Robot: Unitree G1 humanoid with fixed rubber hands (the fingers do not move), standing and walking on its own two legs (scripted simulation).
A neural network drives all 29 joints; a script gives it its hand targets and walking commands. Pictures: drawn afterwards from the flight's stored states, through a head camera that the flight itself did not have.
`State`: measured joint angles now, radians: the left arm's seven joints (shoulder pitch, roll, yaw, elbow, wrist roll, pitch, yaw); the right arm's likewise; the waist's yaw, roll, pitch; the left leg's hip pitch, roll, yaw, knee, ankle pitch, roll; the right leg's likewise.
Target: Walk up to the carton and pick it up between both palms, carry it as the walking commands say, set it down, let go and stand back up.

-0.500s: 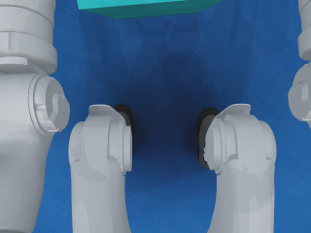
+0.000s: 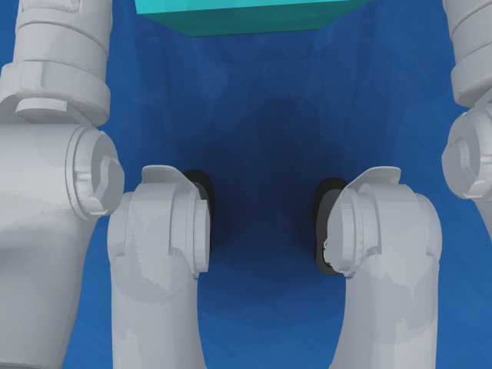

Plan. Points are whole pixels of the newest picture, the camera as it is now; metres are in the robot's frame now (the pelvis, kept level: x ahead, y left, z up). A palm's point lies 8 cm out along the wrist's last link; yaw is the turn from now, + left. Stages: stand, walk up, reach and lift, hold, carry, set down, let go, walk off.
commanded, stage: reach and lift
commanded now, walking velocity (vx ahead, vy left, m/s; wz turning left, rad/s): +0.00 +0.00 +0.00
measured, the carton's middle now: out of the picture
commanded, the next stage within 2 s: none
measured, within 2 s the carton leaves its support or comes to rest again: leaves its support in 1.20 s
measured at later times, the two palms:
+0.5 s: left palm out of the picture +0.58 +0.17 -0.17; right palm out of the picture +0.59 -0.13 -0.17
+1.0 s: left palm out of the picture +0.58 +0.17 -0.17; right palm out of the picture +0.59 -0.13 -0.18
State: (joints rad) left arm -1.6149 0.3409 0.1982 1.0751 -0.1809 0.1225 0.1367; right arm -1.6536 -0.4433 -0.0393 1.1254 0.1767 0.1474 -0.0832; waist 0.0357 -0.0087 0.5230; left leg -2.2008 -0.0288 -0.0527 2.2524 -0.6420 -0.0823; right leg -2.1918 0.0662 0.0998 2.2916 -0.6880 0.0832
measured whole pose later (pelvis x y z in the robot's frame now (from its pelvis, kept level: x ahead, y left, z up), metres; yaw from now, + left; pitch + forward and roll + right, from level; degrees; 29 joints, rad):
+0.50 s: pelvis +0.01 +0.00 +0.00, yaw +0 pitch +35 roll +2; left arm -1.61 0.29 0.35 0.99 -0.02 0.16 0.06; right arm -1.65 -0.30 -0.24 1.04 -0.03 0.18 -0.04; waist 0.04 -0.02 0.52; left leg -2.19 -0.04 -0.07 2.25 -0.67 -0.10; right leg -2.19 0.08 0.09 2.29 -0.70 0.07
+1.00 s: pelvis +0.01 +0.00 +0.00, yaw +0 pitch +35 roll +2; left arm -1.55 0.29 0.35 0.89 -0.08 0.20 0.04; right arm -1.60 -0.28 -0.25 0.93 0.04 0.21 -0.03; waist 0.03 0.00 0.52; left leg -2.19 -0.05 -0.06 2.26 -0.69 -0.09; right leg -2.18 0.08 0.10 2.30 -0.73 0.08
